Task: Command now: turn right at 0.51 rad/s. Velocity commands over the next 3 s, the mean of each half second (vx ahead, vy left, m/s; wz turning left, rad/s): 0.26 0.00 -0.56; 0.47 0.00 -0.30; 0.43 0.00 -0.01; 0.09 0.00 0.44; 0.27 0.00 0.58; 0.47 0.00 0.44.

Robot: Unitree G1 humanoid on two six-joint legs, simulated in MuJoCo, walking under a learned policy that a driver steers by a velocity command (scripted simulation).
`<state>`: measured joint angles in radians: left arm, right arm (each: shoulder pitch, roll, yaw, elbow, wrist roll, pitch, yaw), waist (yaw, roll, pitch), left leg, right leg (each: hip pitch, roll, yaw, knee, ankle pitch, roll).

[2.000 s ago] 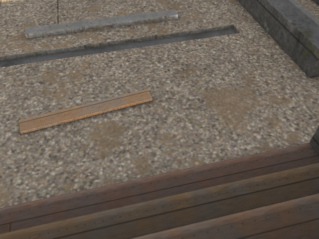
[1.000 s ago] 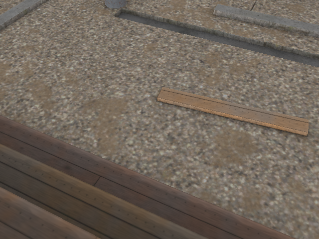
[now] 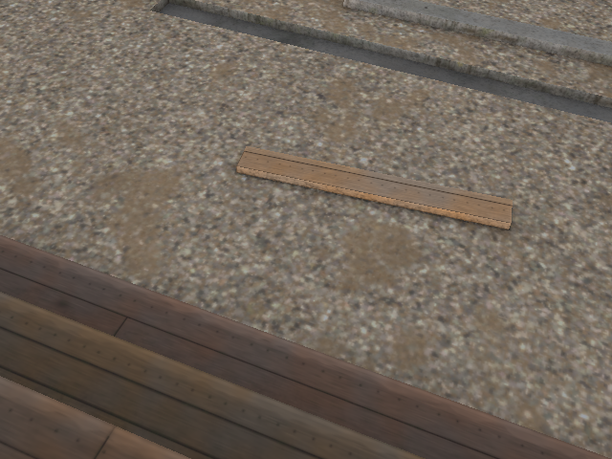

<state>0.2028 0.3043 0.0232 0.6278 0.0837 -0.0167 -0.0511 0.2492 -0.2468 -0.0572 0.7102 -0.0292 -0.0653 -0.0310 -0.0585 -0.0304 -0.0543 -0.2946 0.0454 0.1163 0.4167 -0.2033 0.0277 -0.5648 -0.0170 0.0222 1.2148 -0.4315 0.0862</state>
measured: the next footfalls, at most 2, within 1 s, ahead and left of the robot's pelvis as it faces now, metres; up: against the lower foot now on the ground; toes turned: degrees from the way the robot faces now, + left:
right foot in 0.14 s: -0.04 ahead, -0.14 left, +0.00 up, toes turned -10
left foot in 0.72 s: +0.26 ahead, -0.09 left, -0.17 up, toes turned -24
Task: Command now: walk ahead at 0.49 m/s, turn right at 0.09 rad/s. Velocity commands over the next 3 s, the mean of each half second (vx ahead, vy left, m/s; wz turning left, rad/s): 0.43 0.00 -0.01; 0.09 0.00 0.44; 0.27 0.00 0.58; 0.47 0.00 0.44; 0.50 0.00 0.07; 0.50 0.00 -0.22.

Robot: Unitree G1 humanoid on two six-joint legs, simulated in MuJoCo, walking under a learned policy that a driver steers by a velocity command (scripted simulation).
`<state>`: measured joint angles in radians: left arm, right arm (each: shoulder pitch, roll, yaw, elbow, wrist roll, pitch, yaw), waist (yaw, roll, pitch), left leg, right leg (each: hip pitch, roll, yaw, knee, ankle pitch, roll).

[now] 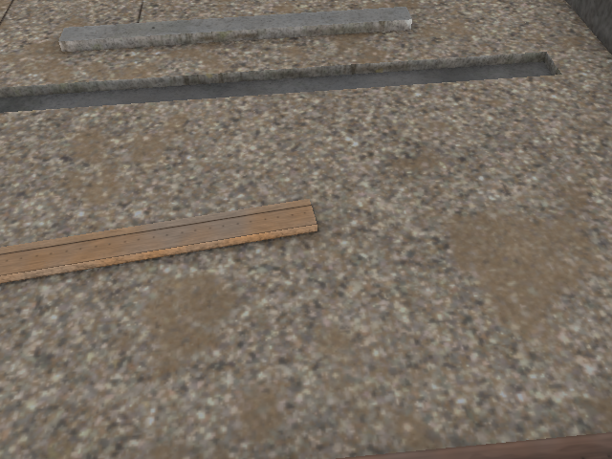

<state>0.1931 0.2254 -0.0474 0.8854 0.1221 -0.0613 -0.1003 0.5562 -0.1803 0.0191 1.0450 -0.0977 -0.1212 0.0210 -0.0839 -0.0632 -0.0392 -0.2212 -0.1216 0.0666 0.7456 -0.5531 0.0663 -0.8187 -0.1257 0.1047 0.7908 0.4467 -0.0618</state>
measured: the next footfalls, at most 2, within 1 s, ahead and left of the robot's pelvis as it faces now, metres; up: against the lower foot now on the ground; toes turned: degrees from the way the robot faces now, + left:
right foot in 0.16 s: +0.25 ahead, -0.15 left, -0.17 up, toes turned -5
left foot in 0.72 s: +0.53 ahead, +0.09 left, -0.33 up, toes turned +13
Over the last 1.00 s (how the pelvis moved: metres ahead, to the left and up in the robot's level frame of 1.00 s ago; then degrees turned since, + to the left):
0.27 -0.20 -0.21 -25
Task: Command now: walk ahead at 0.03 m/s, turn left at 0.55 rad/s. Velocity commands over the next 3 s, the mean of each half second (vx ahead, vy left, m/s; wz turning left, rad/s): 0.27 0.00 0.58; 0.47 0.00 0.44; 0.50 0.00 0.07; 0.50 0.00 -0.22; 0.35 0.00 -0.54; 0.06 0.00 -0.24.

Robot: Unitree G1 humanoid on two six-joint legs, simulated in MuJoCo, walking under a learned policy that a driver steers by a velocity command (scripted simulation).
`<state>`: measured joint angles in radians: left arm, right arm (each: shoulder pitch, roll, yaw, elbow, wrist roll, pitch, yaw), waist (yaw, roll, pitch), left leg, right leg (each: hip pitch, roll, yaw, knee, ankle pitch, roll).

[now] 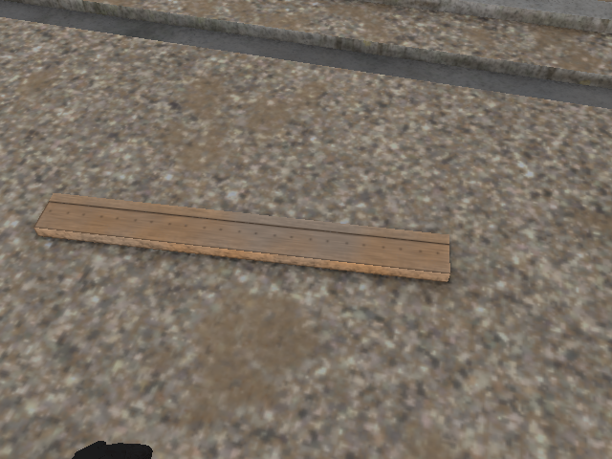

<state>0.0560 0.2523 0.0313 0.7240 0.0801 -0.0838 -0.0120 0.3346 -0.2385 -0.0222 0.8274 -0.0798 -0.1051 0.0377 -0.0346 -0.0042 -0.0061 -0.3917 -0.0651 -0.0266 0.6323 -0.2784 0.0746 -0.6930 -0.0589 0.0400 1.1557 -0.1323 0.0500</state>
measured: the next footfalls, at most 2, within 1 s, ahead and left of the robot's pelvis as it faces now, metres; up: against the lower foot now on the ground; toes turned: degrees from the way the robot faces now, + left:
right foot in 0.12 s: +0.02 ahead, -0.15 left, +0.00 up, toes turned +6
left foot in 0.66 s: +0.36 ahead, +0.13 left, -0.17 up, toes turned +21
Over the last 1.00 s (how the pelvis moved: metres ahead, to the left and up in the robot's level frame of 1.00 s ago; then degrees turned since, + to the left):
0.50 -0.02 -0.30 17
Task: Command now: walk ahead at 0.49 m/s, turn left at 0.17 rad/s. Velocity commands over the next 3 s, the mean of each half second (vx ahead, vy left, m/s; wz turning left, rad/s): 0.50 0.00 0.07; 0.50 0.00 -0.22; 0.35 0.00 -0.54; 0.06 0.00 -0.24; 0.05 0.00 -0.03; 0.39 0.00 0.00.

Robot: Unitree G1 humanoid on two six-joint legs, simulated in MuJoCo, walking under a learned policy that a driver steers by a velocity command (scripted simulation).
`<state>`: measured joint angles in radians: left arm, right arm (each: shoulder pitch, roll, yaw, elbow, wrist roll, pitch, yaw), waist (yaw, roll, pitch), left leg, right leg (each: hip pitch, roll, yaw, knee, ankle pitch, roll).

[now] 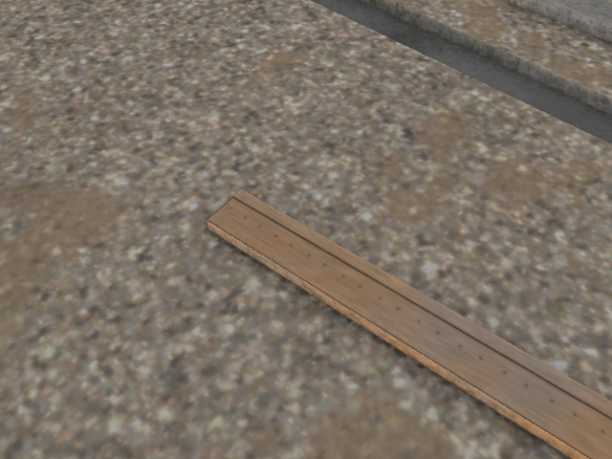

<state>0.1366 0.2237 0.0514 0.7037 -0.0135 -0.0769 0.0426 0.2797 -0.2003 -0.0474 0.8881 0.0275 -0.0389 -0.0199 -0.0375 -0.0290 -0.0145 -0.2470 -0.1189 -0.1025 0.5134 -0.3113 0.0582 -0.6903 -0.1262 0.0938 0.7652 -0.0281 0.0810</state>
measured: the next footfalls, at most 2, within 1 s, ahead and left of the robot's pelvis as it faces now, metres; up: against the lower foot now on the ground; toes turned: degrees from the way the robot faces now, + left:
right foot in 0.08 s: +0.19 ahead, -0.16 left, +0.00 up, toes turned +0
left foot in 0.64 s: +0.47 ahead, +0.08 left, +0.00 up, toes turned +1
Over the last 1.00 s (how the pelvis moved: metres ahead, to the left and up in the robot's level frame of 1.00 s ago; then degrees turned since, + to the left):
0.40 0.03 -0.16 30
